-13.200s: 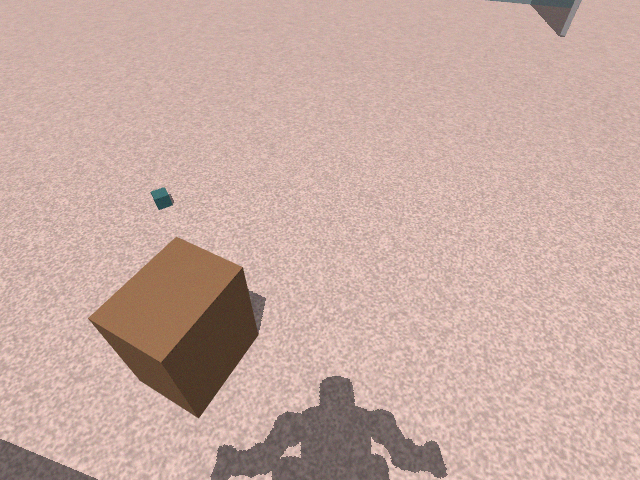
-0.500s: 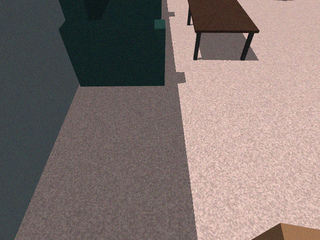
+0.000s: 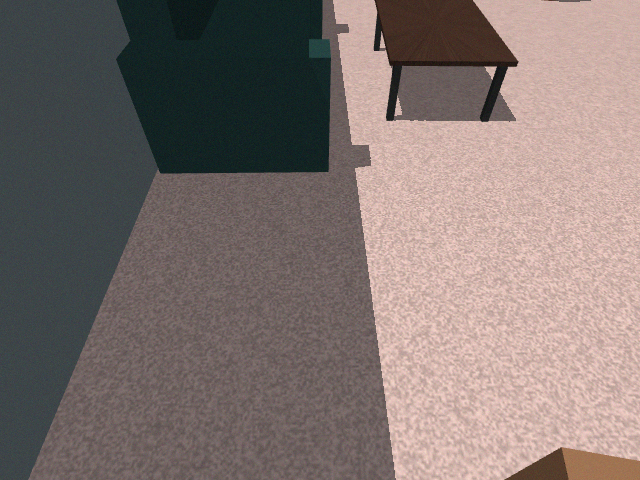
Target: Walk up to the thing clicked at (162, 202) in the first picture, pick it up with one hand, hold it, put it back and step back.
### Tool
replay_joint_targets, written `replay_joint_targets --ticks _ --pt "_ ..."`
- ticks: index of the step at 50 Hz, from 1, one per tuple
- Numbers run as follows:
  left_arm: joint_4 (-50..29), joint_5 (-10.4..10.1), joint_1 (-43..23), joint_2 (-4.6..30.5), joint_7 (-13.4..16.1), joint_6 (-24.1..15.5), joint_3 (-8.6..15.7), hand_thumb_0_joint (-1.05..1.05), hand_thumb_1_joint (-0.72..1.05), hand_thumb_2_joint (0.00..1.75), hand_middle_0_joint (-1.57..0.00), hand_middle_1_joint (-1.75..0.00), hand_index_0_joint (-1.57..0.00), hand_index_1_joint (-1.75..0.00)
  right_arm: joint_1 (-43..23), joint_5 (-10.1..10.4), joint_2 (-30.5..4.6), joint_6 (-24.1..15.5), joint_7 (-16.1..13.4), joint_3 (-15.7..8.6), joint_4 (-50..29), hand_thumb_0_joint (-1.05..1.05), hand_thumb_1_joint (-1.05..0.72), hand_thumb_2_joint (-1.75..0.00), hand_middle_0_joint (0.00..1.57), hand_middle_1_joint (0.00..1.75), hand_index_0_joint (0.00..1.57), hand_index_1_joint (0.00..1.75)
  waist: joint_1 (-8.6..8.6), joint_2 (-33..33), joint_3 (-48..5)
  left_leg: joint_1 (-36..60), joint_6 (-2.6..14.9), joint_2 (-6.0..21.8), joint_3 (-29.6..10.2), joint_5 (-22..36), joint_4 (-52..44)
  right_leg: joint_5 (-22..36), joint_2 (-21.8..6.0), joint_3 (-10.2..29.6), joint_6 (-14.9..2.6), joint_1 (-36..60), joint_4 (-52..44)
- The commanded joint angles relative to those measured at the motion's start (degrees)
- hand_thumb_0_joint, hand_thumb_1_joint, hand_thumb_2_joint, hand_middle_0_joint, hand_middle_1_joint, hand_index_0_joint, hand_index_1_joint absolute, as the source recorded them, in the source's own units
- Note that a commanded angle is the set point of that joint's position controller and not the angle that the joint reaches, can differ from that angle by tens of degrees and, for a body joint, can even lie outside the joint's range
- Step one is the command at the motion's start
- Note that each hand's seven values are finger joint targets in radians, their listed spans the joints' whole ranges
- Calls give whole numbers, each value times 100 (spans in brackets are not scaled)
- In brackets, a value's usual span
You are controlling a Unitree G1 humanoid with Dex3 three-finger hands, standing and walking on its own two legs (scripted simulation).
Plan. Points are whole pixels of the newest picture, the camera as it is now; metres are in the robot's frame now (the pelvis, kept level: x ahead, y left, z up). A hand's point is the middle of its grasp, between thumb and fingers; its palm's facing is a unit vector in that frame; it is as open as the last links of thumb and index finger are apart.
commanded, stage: stand
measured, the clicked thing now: out of the picture +0.66 -1.26 -0.75
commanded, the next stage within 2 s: walk up in 0.84 s
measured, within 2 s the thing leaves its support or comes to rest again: neither
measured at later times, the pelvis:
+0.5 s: pelvis +0.01 +0.00 +0.00, yaw +0 degrees
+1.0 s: pelvis -0.01 +0.03 -0.01, yaw -12 degrees
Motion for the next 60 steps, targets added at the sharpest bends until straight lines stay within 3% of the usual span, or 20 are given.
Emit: replay_joint_targets --ticks 1,4,10,20,33,41,42,44,45,46,47,49,51,53,54,55,56,57,58,60 --pt "-329 -1 -256 1278 58 -101 238 0 90 90 -20 -30 -20 -30 -185 27 -1163 -105 -81 -200 -330 0 -90 -90 20 30 20 30 -28 -143 -444 -84 258 554 -323 877 -229 733 -665 480 -126 165 -261" --pt "-335 -9 -207 1263 64 -122 232 0 90 90 -20 -30 -20 -30 -179 25 -1182 -112 -79 -206 -337 0 -90 -90 20 30 20 30 -18 -108 -535 -32 260 561 -315 1119 -171 1038 -685 474 -117 235 -230" --pt "-316 -4 -181 1262 56 -88 239 0 90 90 -20 -30 -20 -30 -170 27 -1185 -100 -86 -204 -340 0 -90 -90 20 30 20 30 -13 -99 -469 -82 261 530 -302 852 -223 750 -663 463 -127 177 -233" --pt "-352 -8 -140 1217 59 -85 222 0 90 90 -20 -30 -20 -30 -140 33 -1216 -126 -108 -195 -363 0 -90 -90 20 30 20 30 14 -43 -541 69 264 587 -300 1481 -142 1269 -690 448 -140 286 -123" --pt "-349 -12 -138 1211 63 -81 225 0 90 90 -20 -30 -20 -30 -129 29 -1196 -97 -98 -199 -382 0 -90 -90 20 30 20 30 -3 -56 -324 -104 265 518 -269 878 -245 845 -674 478 -111 187 -277" --pt "-405 -4 -168 1259 70 -110 228 0 90 90 -20 -30 -20 -30 -96 25 -1188 -111 -90 -202 -394 0 -90 -90 20 30 20 30 -30 -73 -494 28 277 566 -282 1168 -190 1105 -697 496 -125 258 -234" --pt "-977 129 210 1648 44 16 472 0 90 90 -20 -30 -20 -30 -559 -45 -1819 -56 8 -719 -949 0 -90 -90 20 30 20 30 -78 166 -114 292 244 153 590 381 1017 2285 -691 1472 -444 -710 191" --pt "-1129 159 632 1740 82 25 560 0 90 90 -20 -30 -20 -30 -608 -43 -1419 25 59 -681 -1289 0 -90 -90 20 30 20 30 93 -386 -161 -564 266 -161 340 -655 1637 2538 -1055 2294 -856 -397 304" --pt "-1225 223 575 1921 96 5 666 0 90 90 -20 -30 -20 -30 -544 11 -1216 49 84 -653 -1356 0 -90 -90 20 30 20 30 101 -1017 -233 -1513 168 -394 184 -1918 2180 2671 -1363 3002 -1175 246 106" --pt "-1438 266 653 2025 115 -8 749 0 90 90 -20 -30 -20 -30 -474 0 -1171 89 98 -654 -1447 0 -90 -90 20 30 20 30 117 -1267 -337 -1792 200 -417 -255 -2285 2778 2505 -1658 3619 -1478 343 22" --pt "-1643 279 471 1981 126 -12 754 0 90 90 -20 -30 -20 -30 -309 18 -1141 115 119 -682 -1473 0 -90 -90 20 30 20 30 -30 -1359 -423 -1759 185 -215 -514 -2302 2662 2277 -1635 3568 -1512 296 72" --pt "-1959 288 227 1667 142 -16 689 0 90 90 -20 -30 -20 -30 -170 72 -1235 119 140 -757 -1512 0 -90 -90 20 30 20 30 -171 -1455 -637 -1398 253 -120 -687 -1926 2554 2326 -1169 3205 -1297 -47 348" --pt "-2188 277 172 1490 133 35 686 0 90 90 -20 -30 -20 -30 15 40 -1213 149 154 -838 -1637 0 -90 -90 20 30 20 30 -243 -1267 -778 -734 269 -318 -407 -1410 2109 1994 -678 2857 -966 -737 521" --pt "-2477 229 -128 1383 102 98 644 0 90 90 -20 -30 -20 -30 738 -18 -1218 149 106 -893 -1596 0 -90 -90 20 30 20 30 -672 -634 -1001 851 339 -214 -366 -529 408 1311 -76 2300 -498 -1810 1177" --pt "-2672 184 -173 973 108 119 539 0 90 90 -20 -30 -20 -30 962 -152 -1655 141 49 -1024 -1653 0 -90 -90 20 30 20 30 -829 511 -946 1562 567 838 -1490 -382 -308 90 659 1561 -10 -2879 2058" --pt "-2592 218 276 986 134 155 568 0 90 90 -20 -30 -20 -30 496 -158 -1908 145 5 -1072 -1905 0 -90 -90 20 30 20 30 -484 1459 -826 938 974 1997 -2378 508 -239 -2045 930 1288 60 -2873 3114" --pt "-2478 221 712 1350 148 230 668 0 90 90 -20 -30 -20 -30 -102 -174 -1852 163 -4 -1070 -2173 0 -90 -90 20 30 20 30 -233 1107 -708 231 1449 2321 -2208 282 -200 -2147 433 1201 87 -2524 3819" --pt "-2414 204 995 1408 116 295 687 0 90 90 -20 -30 -20 -30 -454 -136 -1954 162 11 -1106 -2327 0 -90 -90 20 30 20 30 -127 1340 -480 -557 1846 2613 -2267 -477 -551 -2074 226 917 128 -2242 4365" --pt "-2288 213 1007 1553 56 320 754 0 90 90 -20 -30 -20 -30 -734 -139 -1724 140 41 -1032 -2419 0 -90 -90 20 30 20 30 2 929 -21 -1074 1656 2243 -1863 -798 -713 -1775 143 926 89 -2033 4550" --pt "-2198 129 1059 1524 -153 349 825 0 90 90 -20 -30 -20 -30 -707 -150 -1418 55 -7 -961 -2504 0 -90 -90 20 30 20 30 110 731 122 -777 1186 1473 -948 -412 -449 -1039 112 930 70 -2156 4662"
